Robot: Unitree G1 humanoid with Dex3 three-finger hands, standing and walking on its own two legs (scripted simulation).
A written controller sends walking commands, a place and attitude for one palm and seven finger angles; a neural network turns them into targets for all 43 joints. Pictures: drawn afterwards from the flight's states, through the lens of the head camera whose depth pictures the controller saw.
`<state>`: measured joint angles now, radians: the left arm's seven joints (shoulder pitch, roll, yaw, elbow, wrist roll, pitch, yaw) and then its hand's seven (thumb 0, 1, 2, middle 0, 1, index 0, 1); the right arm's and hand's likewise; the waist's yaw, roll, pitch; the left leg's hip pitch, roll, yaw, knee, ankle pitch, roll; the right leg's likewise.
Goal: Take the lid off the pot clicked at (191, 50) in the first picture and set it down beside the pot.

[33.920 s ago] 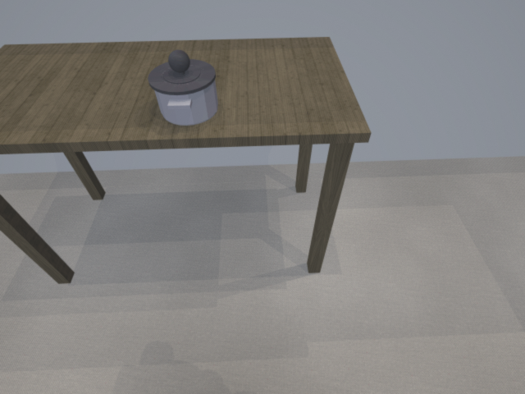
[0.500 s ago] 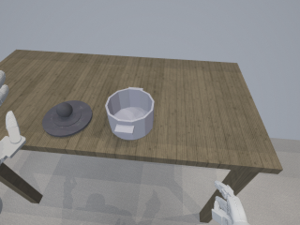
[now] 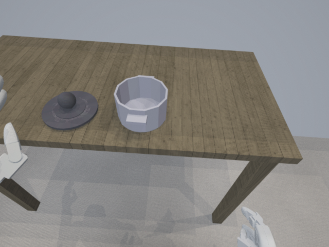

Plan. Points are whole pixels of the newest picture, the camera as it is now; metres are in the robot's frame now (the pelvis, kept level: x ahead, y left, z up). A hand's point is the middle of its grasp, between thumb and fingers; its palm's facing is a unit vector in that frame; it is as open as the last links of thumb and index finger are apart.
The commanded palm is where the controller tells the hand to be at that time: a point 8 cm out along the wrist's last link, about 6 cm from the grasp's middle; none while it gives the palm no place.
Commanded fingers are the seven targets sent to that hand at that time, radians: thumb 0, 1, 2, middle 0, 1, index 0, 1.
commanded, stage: step back with the hand held close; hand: left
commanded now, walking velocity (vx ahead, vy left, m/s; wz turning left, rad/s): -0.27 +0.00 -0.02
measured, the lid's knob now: (66, 100) +0.48 +0.32 +0.06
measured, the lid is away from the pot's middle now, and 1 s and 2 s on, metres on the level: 0.22 0.22 0.22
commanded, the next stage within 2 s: stop stepping back and stand still in 0.68 s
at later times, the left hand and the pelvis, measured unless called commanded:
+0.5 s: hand (20, 206) +0.14 +0.20 +0.21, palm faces +0.23 -0.84 -0.48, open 7.4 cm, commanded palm +0.07 +0.27 +0.23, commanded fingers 0.00 0.90 0.90 -0.20 -0.30 -0.20 -0.30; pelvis -0.07 +0.00 +0.01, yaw -3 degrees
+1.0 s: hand out of the picture -0.03 +0.21 +0.23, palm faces +0.31 -0.82 -0.48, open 7.4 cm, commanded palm -0.07 +0.27 +0.23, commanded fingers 0.00 0.90 0.90 -0.20 -0.30 -0.20 -0.30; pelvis -0.21 +0.00 +0.01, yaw -1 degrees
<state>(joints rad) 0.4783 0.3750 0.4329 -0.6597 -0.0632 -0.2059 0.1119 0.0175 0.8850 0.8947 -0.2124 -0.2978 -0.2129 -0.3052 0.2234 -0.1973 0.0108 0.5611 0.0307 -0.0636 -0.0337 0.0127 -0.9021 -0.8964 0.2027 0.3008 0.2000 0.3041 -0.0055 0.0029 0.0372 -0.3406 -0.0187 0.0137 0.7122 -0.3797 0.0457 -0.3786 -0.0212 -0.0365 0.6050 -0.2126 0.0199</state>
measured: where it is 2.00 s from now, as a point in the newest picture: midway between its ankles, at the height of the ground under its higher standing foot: outside the picture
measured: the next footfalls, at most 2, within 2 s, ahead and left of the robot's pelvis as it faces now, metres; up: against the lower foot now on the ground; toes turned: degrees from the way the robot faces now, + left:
right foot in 0.32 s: -0.02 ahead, -0.13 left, +0.00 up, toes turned -4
left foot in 0.64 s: -0.05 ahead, +0.12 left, +0.00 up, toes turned -2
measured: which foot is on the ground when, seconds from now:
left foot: down 0.00-0.46, up 0.48-0.62, down 0.64-0.94, up 0.96-1.00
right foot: down 0.00-0.10, up 0.12-0.30, down 0.32-0.66, up 0.68-0.90, down 0.92-1.00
